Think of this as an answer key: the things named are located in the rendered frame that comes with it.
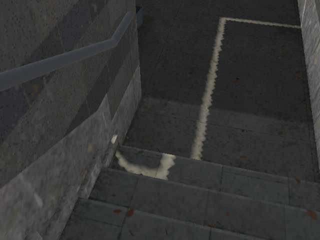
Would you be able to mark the stairs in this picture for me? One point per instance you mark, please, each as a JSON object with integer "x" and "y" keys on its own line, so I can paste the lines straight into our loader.
{"x": 149, "y": 195}

